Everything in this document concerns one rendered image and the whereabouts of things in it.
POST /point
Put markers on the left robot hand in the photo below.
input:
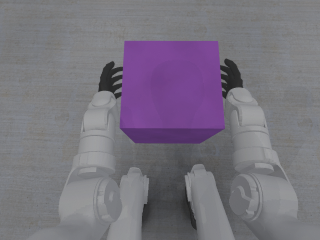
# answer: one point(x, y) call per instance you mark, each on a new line
point(107, 81)

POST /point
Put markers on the right robot hand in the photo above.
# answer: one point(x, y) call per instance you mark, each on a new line
point(233, 77)

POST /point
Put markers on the carton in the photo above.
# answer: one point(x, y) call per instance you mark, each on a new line
point(171, 92)

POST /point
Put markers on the right robot thigh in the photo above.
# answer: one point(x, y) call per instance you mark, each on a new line
point(211, 219)

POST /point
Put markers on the robot right upper arm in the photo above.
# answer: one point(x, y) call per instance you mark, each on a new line
point(268, 205)

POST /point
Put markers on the robot right forearm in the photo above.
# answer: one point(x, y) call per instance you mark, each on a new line
point(250, 136)

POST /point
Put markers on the robot left upper arm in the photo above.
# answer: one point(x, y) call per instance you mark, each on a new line
point(86, 209)

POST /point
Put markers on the robot right foot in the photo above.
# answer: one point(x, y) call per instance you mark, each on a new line
point(193, 221)

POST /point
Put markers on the robot left forearm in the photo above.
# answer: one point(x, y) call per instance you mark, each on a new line
point(95, 157)

